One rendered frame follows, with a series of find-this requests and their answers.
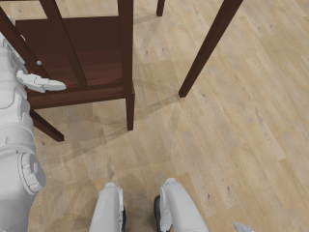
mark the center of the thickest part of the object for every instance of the left robot upper arm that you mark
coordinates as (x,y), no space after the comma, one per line
(21,178)

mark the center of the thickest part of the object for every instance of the left robot hand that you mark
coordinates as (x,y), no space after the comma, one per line
(11,62)

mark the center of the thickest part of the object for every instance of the right robot shin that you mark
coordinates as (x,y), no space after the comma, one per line
(165,215)

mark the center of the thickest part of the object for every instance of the chair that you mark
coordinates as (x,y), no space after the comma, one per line
(91,55)

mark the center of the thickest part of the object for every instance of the right robot hand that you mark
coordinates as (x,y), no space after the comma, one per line
(241,227)

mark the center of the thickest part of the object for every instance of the right robot thigh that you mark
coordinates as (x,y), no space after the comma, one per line
(184,213)

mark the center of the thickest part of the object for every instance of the left robot forearm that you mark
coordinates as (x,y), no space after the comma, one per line
(16,124)

